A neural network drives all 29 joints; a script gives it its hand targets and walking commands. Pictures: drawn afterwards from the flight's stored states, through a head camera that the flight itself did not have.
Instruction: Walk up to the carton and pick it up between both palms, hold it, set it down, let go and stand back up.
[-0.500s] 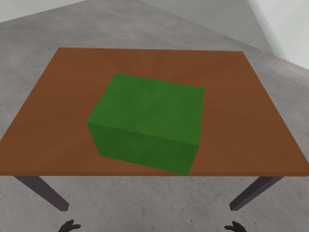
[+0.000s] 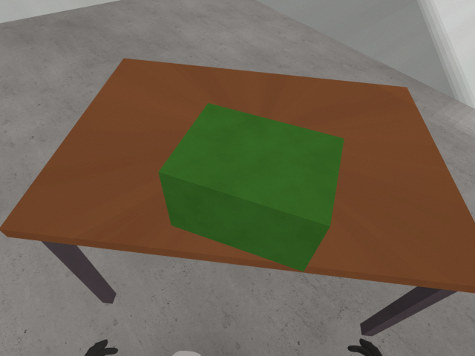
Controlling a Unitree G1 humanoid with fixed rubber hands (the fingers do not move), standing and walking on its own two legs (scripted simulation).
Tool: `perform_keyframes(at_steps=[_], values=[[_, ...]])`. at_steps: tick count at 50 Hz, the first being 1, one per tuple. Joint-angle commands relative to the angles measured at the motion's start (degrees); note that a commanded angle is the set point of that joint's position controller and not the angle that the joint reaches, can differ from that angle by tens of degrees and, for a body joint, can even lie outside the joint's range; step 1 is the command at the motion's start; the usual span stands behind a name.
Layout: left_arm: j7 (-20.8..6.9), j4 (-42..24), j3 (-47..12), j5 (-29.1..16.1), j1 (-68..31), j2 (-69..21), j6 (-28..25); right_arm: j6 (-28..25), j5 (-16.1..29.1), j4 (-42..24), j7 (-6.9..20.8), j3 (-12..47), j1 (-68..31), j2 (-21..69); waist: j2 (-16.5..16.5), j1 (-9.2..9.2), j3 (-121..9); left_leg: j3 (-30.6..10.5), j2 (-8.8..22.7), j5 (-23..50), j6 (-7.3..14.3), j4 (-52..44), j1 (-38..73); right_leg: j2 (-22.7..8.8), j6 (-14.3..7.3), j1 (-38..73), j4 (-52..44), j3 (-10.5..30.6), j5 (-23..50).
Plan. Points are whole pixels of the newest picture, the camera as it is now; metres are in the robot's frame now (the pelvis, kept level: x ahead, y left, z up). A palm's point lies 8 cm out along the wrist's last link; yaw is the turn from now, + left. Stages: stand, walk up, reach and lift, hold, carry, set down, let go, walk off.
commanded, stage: walk up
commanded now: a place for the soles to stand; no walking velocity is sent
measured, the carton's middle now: (253, 183) +0.46 -0.04 -0.03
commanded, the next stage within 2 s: reach and lift in 0.10 s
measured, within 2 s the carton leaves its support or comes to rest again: neither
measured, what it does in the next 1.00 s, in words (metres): stands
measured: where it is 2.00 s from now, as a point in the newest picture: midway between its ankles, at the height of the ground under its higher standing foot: outside the picture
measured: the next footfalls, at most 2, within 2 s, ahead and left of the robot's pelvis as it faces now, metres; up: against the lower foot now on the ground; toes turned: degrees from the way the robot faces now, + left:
none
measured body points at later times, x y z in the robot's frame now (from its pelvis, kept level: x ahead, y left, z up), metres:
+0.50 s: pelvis +0.00 -0.01 +0.01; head +0.02 +0.02 +0.46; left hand +0.20 +0.23 -0.09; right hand +0.14 -0.24 -0.08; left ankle +0.04 +0.14 -0.72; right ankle +0.01 -0.11 -0.72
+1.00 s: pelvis +0.03 +0.02 +0.02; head +0.04 +0.04 +0.47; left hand +0.22 +0.27 -0.06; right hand +0.18 -0.21 -0.06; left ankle +0.04 +0.14 -0.72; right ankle +0.01 -0.11 -0.72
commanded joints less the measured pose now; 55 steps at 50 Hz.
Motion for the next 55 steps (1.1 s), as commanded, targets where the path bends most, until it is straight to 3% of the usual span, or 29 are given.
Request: perform_keyframes(at_steps=[1,5,6,7,10,12,13,15,17,20,24,27,29,32,36,37,38,39,40,42,43,44,47,53,55], values=[[0.4,-6.3,2.3,0.0,-0.5,8.5,-1.6,-1.7,0.0,-6.9,-0.5,-3.1,0.1,-9.2,1.9,0.02,-2.6,-4.8,3.4,4.8,3.6,-7.5,-2.7,-5.6,-3.0,1.9,-9.1,7.8,-0.6],[0.3,-6.3,2.4,0.1,-0.3,9.0,-1.5,-1.6,0.0,-7.5,-0.5,-3.2,-0.1,-9.5,1.7,-0.01,-2.5,-5.1,3.0,5.2,3.7,-6.6,-3.3,-6.0,-3.3,2.0,-8.8,7.3,-0.6],[2.2,-16.6,4.3,-2.4,-27.8,12.6,5.1,-9.3,-6.0,4.7,-0.3,-5.7,-27.7,-1.5,2.7,-2.66,-6.7,12.3,4.9,-8.9,1.5,-3.9,-6.7,1.3,-1.8,-9.2,0.0,7.3,-8.8],[3.2,-15.7,2.4,-2.0,-18.4,8.3,9.3,-10.9,-4.8,10.8,1.2,-6.5,-23.3,-3.9,1.0,-1.34,-2.2,10.8,4.3,-8.3,1.6,-4.2,-12.4,0.7,-1.3,-1.2,1.5,6.3,-8.0],[2.9,-21.2,3.9,-1.3,-14.3,8.5,13.4,-13.7,-3.2,10.6,1.3,-4.8,-17.3,-5.6,0.1,-1.81,-6.4,11.7,4.4,-2.3,2.4,-5.3,-4.5,1.2,-0.8,0.5,-2.1,5.5,-0.7],[3.2,-23.7,5.3,-1.3,-9.6,8.0,14.0,-14.4,-2.0,10.7,1.5,-4.8,-15.1,-6.9,0.9,-1.15,-7.9,12.0,2.9,0.4,2.6,-9.9,0.3,2.5,-0.2,6.8,-6.9,6.1,3.0],[2.7,-21.1,5.6,-1.6,-8.9,8.8,14.2,-14.4,-2.5,9.6,1.3,-4.3,-15.2,-5.7,-0.2,-1.03,-5.4,12.5,2.4,1.5,2.5,-10.6,0.1,2.4,-0.2,7.3,-8.1,6.6,3.4],[2.2,-22.1,5.1,-1.5,-7.0,10.4,13.8,-13.6,-0.7,8.3,-0.2,-4.9,-15.6,-4.6,-0.3,-1.02,-5.2,12.8,1.1,6.7,1.6,-10.5,5.6,2.4,-0.4,6.9,-10.5,8.0,6.7],[1.5,-19.3,6.9,-0.8,-6.1,10.9,13.0,-13.1,-0.1,6.6,-0.9,-3.2,-15.6,-2.7,0.2,0.75,-4.2,13.4,0.0,9.9,1.2,-11.5,6.8,2.0,0.4,8.8,-12.0,9.1,10.8],[1.1,-16.8,8.8,-0.5,-8.3,11.7,11.2,-12.9,-0.3,1.6,-1.0,-2.4,-18.2,-1.7,0.5,3.11,-3.7,14.6,-0.3,7.6,1.4,-13.7,5.3,2.4,0.8,9.6,-13.6,9.3,4.8],[0.0,-16.4,8.3,-2.3,-10.6,11.2,7.4,-14.1,0.6,-2.4,-1.7,-1.5,-16.1,0.0,-0.1,2.37,-4.3,15.1,-0.1,10.1,1.4,-14.6,8.8,2.3,1.1,8.9,-15.0,9.8,9.6],[-0.7,-16.4,8.5,-2.9,-12.5,11.3,4.4,-14.7,1.4,-2.5,-2.0,-0.8,-15.1,0.9,1.1,2.69,-3.3,15.5,0.2,7.9,1.5,-15.7,9.8,2.3,0.7,7.7,-16.1,10.2,5.9],[-1.4,-15.4,7.7,-4.3,-12.2,11.6,2.8,-15.0,1.6,-3.4,-2.4,-1.3,-14.3,0.7,1.4,1.93,-4.1,15.5,0.5,8.6,1.5,-15.8,11.3,2.3,0.6,7.7,-16.7,10.1,6.3],[-1.4,-16.9,6.9,-5.3,-11.6,11.1,-0.1,-16.8,2.5,-4.4,-2.1,-2.1,-13.9,-0.2,3.9,3.11,-6.1,15.0,1.2,11.8,0.2,-15.9,12.9,3.7,-0.1,7.6,-16.2,8.7,7.0],[-2.0,-15.2,4.5,-7.1,-10.6,10.7,-3.9,-18.8,3.4,-3.0,-2.0,-3.2,-13.8,-1.0,4.0,1.29,-5.7,14.1,1.7,16.0,-0.6,-15.1,15.1,4.2,-0.7,6.4,-16.6,8.7,9.3],[-2.4,-14.5,4.7,-7.6,-10.0,11.1,-4.7,-19.2,3.4,-2.6,-2.3,-3.2,-13.6,-1.2,2.4,1.01,-6.0,14.0,1.7,16.3,-0.5,-15.0,15.1,4.3,-0.4,6.9,-16.6,8.8,10.0],[-2.7,-15.2,5.0,-8.1,-10.4,12.0,-5.8,-19.8,3.9,-3.3,-2.5,-3.1,-13.6,-1.1,1.9,1.62,-7.3,14.0,1.6,16.2,-0.4,-14.8,14.8,4.4,-0.2,7.5,-16.4,8.8,10.3],[-2.4,-15.9,4.9,-8.0,-10.3,12.0,-7.0,-20.2,4.3,-2.1,-2.4,-3.4,-13.2,-1.3,3.8,1.84,-7.4,13.7,1.8,17.1,-0.8,-14.8,14.8,4.5,-0.4,7.7,-15.9,8.7,10.2],[-2.7,-14.2,4.9,-8.4,-9.7,12.2,-7.8,-20.7,4.7,-1.3,-2.4,-2.8,-13.5,-0.9,2.3,1.92,-6.7,13.8,1.7,19.0,-0.8,-14.4,15.1,4.7,-0.4,8.0,-16.2,8.8,11.6],[-3.2,-14.7,4.2,-9.0,-9.1,12.1,-9.7,-21.8,5.7,-1.4,-2.5,-2.9,-13.0,-1.4,3.8,1.93,-6.6,13.1,1.8,21.0,-1.4,-14.2,15.8,4.8,-0.9,7.8,-16.5,8.9,11.6],[-3.5,-13.2,3.8,-9.5,-8.7,12.4,-10.4,-22.0,6.0,-0.6,-2.6,-2.6,-13.2,-1.4,2.7,1.52,-5.4,12.9,1.8,21.1,-1.3,-14.1,15.6,4.7,-0.8,7.9,-16.8,9.1,11.7],[-3.5,-14.7,3.5,-9.7,-9.0,12.5,-11.3,-22.6,6.6,-0.3,-2.6,-3.2,-13.0,-1.9,4.8,1.65,-6.1,12.7,2.1,21.2,-1.9,-14.2,16.4,4.8,-1.2,7.5,-16.6,9.0,11.3],[-4.2,-13.5,2.7,-11.1,-8.1,13.0,-13.1,-23.8,7.6,0.3,-2.9,-3.2,-13.8,-2.2,3.1,1.4,-5.8,12.3,2.0,23.5,-2.1,-13.3,16.5,5.0,-1.2,8.1,-16.5,9.1,13.2],[-5.3,-12.5,1.9,-12.7,-7.5,14.3,-18.1,-26.0,10.5,1.0,-3.1,-2.2,-13.2,-2.5,5.8,2.04,-5.7,11.2,2.1,25.5,-2.9,-12.2,16.3,4.8,-1.5,8.1,-15.7,9.5,13.5],[-6.1,-12.4,1.3,-14.0,-7.4,15.1,-19.7,-27.0,11.5,-0.1,-3.5,-2.0,-12.8,-2.2,4.3,1.09,-5.9,11.1,1.8,25.6,-2.7,-11.4,16.1,4.7,-1.3,7.9,-15.5,9.8,14.7]])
